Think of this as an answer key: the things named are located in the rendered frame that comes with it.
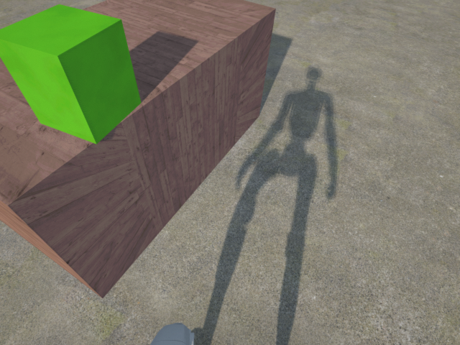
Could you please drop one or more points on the pedestal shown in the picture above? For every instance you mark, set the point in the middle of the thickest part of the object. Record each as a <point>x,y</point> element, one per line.
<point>200,69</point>

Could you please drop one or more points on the carton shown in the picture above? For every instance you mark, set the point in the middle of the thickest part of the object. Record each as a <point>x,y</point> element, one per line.
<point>74,69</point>

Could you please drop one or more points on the left robot thigh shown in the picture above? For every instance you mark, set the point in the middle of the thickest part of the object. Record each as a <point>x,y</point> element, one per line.
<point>174,334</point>

